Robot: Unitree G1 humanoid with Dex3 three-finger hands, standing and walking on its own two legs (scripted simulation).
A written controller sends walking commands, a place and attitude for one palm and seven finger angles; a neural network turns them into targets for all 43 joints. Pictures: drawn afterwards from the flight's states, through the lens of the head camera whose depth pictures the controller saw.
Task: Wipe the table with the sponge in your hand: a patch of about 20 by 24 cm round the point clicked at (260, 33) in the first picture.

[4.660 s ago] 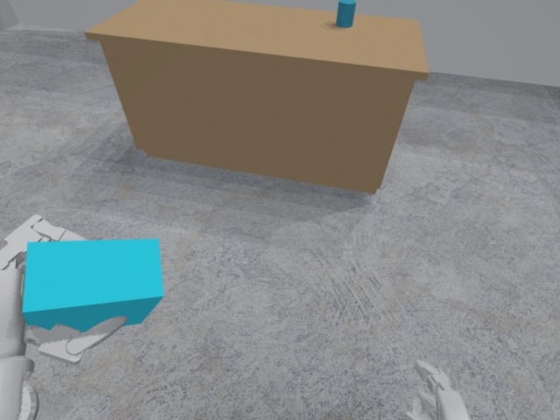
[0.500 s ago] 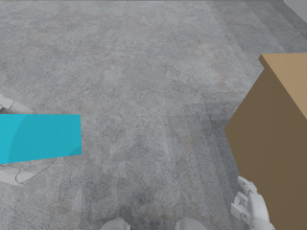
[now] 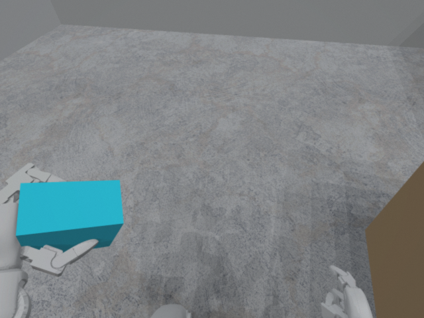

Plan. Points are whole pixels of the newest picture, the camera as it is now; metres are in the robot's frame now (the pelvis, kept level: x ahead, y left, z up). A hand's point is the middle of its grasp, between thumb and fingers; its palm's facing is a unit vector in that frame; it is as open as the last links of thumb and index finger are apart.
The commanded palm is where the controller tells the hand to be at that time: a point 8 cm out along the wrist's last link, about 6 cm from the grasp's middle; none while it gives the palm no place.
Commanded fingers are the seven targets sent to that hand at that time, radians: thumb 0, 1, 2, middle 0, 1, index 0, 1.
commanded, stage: walk to a spot facing it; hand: left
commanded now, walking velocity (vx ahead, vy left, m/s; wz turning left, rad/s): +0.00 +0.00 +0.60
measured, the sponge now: (86, 218) +0.23 +0.19 +0.15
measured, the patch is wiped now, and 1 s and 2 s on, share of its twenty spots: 0.00 0.00 0.00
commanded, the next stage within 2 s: turn to face it in 1.62 s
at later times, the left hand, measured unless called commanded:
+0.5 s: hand out of the picture +0.05 +0.30 +0.19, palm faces +0.64 -0.67 -0.38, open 10.4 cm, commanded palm +0.00 +0.32 +0.17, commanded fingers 0.00 0.10 1.30 -1.20 -1.60 -1.20 -1.60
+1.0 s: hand out of the picture +0.05 +0.34 +0.17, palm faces +0.77 -0.49 -0.40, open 10.4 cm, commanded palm -0.03 +0.35 +0.17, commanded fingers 0.00 0.10 1.30 -1.20 -1.60 -1.20 -1.60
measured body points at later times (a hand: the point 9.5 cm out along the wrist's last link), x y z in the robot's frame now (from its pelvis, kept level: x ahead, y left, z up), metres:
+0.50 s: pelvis -0.07 +0.01 +0.00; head -0.08 +0.02 +0.45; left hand +0.01 +0.33 +0.21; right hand +0.12 -0.12 -0.10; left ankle -0.09 +0.14 -0.74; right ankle -0.02 -0.12 -0.68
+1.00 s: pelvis -0.03 +0.03 -0.02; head +0.00 +0.05 +0.42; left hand +0.00 +0.36 +0.19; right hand +0.26 -0.13 -0.09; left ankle -0.04 +0.15 -0.75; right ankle -0.04 -0.11 -0.72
